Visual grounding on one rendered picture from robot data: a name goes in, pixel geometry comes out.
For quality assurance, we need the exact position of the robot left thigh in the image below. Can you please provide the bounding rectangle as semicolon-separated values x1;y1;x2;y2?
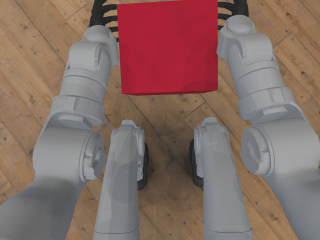
93;125;145;240

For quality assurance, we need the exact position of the robot right forearm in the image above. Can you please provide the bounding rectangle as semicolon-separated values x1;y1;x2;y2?
216;15;320;146

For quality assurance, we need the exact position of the robot left forearm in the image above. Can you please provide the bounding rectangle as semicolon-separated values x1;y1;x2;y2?
32;25;120;170

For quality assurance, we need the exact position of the carton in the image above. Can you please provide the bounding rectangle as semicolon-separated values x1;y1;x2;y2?
117;0;218;96

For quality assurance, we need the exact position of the left robot upper arm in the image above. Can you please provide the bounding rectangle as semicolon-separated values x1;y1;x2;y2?
0;126;106;240

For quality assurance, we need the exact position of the right robot hand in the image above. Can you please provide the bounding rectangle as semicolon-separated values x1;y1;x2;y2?
217;0;249;30

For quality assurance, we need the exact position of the left robot hand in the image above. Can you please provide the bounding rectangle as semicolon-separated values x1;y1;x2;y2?
89;0;119;42

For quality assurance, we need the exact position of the right robot upper arm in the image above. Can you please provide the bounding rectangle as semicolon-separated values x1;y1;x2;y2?
240;117;320;240

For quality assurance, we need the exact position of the robot left shin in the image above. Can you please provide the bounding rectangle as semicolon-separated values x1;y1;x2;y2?
110;120;144;180

